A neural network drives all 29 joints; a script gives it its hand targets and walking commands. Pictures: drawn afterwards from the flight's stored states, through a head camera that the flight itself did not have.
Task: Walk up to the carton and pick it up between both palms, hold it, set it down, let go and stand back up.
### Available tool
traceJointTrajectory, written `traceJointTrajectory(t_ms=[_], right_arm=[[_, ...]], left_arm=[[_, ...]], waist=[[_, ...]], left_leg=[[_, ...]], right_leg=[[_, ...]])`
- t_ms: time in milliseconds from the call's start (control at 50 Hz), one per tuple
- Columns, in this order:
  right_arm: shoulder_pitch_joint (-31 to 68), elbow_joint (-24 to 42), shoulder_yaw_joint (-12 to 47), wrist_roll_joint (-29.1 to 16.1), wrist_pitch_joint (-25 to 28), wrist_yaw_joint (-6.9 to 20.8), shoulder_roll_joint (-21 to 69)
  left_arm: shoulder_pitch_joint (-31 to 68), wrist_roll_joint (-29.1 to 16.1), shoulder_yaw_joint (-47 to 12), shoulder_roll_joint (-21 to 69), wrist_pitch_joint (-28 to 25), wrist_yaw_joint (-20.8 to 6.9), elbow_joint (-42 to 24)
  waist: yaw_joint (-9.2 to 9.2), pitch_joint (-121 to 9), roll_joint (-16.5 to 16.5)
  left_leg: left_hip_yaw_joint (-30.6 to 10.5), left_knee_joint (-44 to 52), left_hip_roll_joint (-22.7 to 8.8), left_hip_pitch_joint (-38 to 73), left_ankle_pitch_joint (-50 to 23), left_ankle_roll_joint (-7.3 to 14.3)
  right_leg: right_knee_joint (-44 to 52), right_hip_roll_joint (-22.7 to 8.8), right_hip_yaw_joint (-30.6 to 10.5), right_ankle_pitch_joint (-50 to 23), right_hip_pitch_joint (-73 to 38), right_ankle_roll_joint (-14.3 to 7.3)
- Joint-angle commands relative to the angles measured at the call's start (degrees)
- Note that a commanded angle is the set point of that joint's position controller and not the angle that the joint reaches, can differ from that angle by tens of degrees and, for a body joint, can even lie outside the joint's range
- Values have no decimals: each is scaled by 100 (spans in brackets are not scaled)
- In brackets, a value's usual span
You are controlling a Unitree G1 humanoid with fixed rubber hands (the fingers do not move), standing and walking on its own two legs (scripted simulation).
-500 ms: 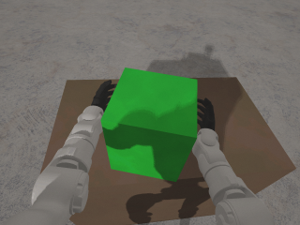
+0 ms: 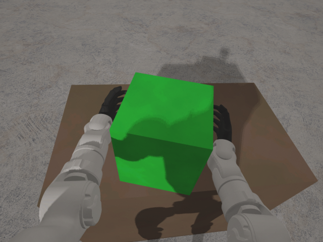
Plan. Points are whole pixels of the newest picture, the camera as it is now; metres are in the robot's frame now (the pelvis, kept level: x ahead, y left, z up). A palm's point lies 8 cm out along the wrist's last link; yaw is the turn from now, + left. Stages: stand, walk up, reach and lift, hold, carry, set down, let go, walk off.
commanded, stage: reach and lift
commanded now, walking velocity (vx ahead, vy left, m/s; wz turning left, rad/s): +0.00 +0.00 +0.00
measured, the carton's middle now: (163, 136) +0.40 +0.00 +0.02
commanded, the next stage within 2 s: none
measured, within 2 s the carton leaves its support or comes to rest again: leaves its support in 0.22 s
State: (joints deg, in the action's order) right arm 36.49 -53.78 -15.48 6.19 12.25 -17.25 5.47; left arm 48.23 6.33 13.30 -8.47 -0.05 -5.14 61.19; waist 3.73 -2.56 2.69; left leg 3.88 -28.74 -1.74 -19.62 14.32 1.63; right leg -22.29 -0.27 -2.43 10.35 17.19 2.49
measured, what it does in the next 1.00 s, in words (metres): stands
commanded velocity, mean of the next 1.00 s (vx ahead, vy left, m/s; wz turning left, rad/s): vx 0.00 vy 0.00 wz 0.00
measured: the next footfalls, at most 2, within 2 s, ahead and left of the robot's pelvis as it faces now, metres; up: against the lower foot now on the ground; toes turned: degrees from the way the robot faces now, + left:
none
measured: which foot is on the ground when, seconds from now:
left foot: down 0.00-1.00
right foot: down 0.00-1.00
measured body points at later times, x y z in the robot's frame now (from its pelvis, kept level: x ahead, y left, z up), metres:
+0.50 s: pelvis +0.00 +0.00 +0.00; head +0.00 +0.04 +0.45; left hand +0.43 +0.13 +0.10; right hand +0.36 -0.16 +0.08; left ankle +0.00 +0.09 -0.74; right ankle +0.01 -0.15 -0.74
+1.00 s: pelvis +0.00 +0.00 +0.00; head -0.03 +0.03 +0.45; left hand +0.42 +0.14 +0.14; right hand +0.37 -0.16 +0.13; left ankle +0.00 +0.09 -0.74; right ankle +0.01 -0.15 -0.74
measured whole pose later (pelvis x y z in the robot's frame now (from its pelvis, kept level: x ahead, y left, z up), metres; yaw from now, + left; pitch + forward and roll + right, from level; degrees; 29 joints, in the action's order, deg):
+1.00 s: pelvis +0.00 +0.00 +0.00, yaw +1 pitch -2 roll -2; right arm 34.5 -43.8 -17.7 3.0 2.6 -12.2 5.0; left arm 45.8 11.7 12.7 -4.6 10.3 -2.3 49.9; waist 3.7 -2.2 3.1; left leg 3.3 -26.7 -1.8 -10.3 14.1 1.5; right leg -19.1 -0.2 -1.7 9.7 7.1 2.5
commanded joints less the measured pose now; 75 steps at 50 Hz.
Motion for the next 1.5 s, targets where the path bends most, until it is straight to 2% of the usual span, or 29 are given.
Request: traceJointTrajectory(t_ms=[0,40,80,120,180,280,320,340,360,440,540,560,580,620,680,780,840,860,900,1000,1040,1080,1180,1280,1320,1380,1400,1440,1480], right_arm=[[2914,323,21,1259,535,713,2811],[2748,407,706,1120,705,911,3346],[2752,376,629,1179,715,914,3150],[2956,288,810,905,906,1023,3110],[3151,304,910,883,1128,998,3229],[3163,610,1392,621,980,1056,3057],[3443,662,1170,678,1023,1070,2926],[3276,588,1300,589,888,1098,2891],[3185,562,1232,734,946,1058,2982],[3832,784,1073,762,927,1111,2782],[3986,1149,1475,408,693,1244,2928],[3796,1068,1475,510,603,1209,2826],[4085,1294,1539,583,660,1258,2819],[4076,1306,1740,390,555,1290,3021],[3948,1054,1840,143,281,1329,2959],[4409,1766,2154,-49,-60,1394,2953],[4154,2079,2684,-407,-380,1439,3078],[4255,2273,2874,-576,-530,1452,3053],[4312,2231,2684,-478,-673,1421,2929],[4229,2355,2679,-800,-1032,1440,2643],[3869,2137,2932,-962,-1194,1507,2684],[3955,2038,2710,-1000,-1241,1467,2529],[4383,2817,2978,-1170,-1343,1498,2338],[4328,2190,2658,-1245,-1550,1646,2084],[5069,2381,2276,-1087,-1526,1678,1945],[4743,1953,2162,-1046,-1651,1719,1842],[4945,1949,2201,-1019,-1630,1757,2021],[4927,1499,1851,-884,-1659,1830,1943],[5192,1447,1745,-837,-1687,1961,1960]], left_arm=[[2821,1117,-553,3080,-324,-673,-132],[2560,1197,-782,3658,-462,-776,-441],[2334,1405,-459,3477,-379,-827,-257],[2645,1172,-1079,3976,-547,-673,-868],[3065,1020,-1188,3984,-811,-612,-991],[2677,1129,-1036,3902,-692,-595,-671],[2749,989,-1208,3989,-634,-533,-581],[2638,1117,-1116,3896,-618,-536,-511],[2927,1040,-1159,4008,-681,-532,-855],[3695,822,-1461,3976,-733,-455,-1060],[3113,770,-1384,4167,-563,-333,-903],[3014,749,-1318,4058,-467,-368,-785],[3486,666,-1632,4190,-537,-330,-968],[3501,554,-1650,4225,-512,-294,-1279],[3058,660,-1429,4226,-264,-305,-925],[3610,272,-1695,4425,-42,-177,-1779],[2758,371,-1696,4600,298,-199,-1781],[2769,338,-1682,4604,455,-186,-1950],[3182,444,-1338,4187,553,-297,-2322],[2415,623,-1362,4327,1315,-368,-2282],[2748,637,-1472,4261,1402,-283,-3259],[2501,718,-1168,4024,1634,-363,-2968],[2703,584,-1571,4097,1966,-312,-3632],[2853,796,-1417,4087,2337,-193,-3830],[3067,807,-1183,3892,2447,-206,-3401],[3080,860,-1022,3844,2587,-155,-3226],[3378,872,-996,3743,2536,-143,-3441],[3776,793,-1158,3749,2466,-65,-3428],[3843,823,-1078,3893,2488,37,-3292]], waist=[[529,-1916,-562],[268,-2162,-606],[322,-1933,-604],[338,-2531,-987],[325,-2767,-861],[-146,-2312,-585],[73,-2309,-627],[-118,-2076,-661],[73,-2362,-571],[123,-2728,-747],[-183,-2547,-588],[-199,-2418,-359],[-9,-3006,-625],[-98,-2700,-554],[-345,-2209,-680],[-116,-2726,-482],[-264,-2667,-563],[-484,-2606,-462],[-474,-2264,-178],[-387,-1551,-579],[-475,-1790,-587],[-480,-1220,-433],[-448,-1627,-320],[-427,-1282,-607],[-443,-1134,-450],[-338,-920,-376],[-550,-1129,-406],[-247,-1082,-686],[-383,-964,-818]], left_leg=[[-53,546,-25,1829,-1971,-510],[5,519,-27,2149,-2720,-518],[-8,517,-11,2271,-2748,-505],[-145,464,-127,2686,-3368,-677],[-169,386,-143,2783,-3606,-735],[-68,626,-54,2625,-3015,-587],[-137,637,-70,2480,-2974,-626],[-72,700,-44,2503,-2778,-592],[-98,705,-70,2528,-2721,-598],[-190,737,-129,2386,-2265,-562],[-72,878,-97,2340,-2239,-513],[-91,840,-94,2433,-2213,-437],[-132,741,-92,2487,-2526,-568],[-104,816,-42,2353,-2374,-499],[-54,941,-43,2396,-1938,-405],[-163,823,42,2386,-2425,-424],[-150,756,100,2734,-2927,-418],[-92,786,127,2729,-2864,-410],[-45,911,200,2382,-2354,-296],[-85,950,204,2608,-2750,-414],[-78,812,170,3034,-3447,-481],[-20,942,278,2493,-2776,-374],[-118,862,230,2899,-3179,-458],[-211,1170,73,2634,-2342,-507],[-104,1343,157,2291,-1214,-321],[-180,1474,90,2134,-937,-305],[-102,1489,122,2003,-874,-239],[-209,1591,29,1782,-350,-334],[-271,1794,-50,1367,161,-259]], right_leg=[[671,216,856,-971,-713,-244],[638,234,866,-1679,-1088,-177],[727,270,821,-1659,-1096,-135],[707,398,880,-1652,-859,-199],[783,420,940,-1645,-776,-197],[965,375,894,-1205,-953,-173],[861,389,905,-1223,-988,-191],[976,378,911,-966,-961,-181],[916,385,933,-1040,-1044,-192],[888,387,948,-811,-774,-226],[960,377,888,-651,-1032,-219],[1014,401,900,-576,-992,-214],[926,411,946,-839,-860,-201],[895,403,898,-703,-984,-146],[1040,330,845,-273,-1060,-181],[851,352,816,-785,-1317,-137],[924,343,752,-942,-1382,-137],[900,384,753,-981,-1583,-78],[869,295,706,-952,-1831,-36],[898,310,718,-822,-1775,-51],[805,363,785,-1182,-1864,-7],[831,317,744,-1044,-1929,35],[823,423,825,-984,-1845,13],[871,412,901,-82,-1603,-127],[923,313,846,372,-1403,-123],[877,365,902,464,-1426,-105],[847,364,914,552,-1510,-89],[681,344,926,721,-1442,-131],[626,359,947,815,-1515,-138]])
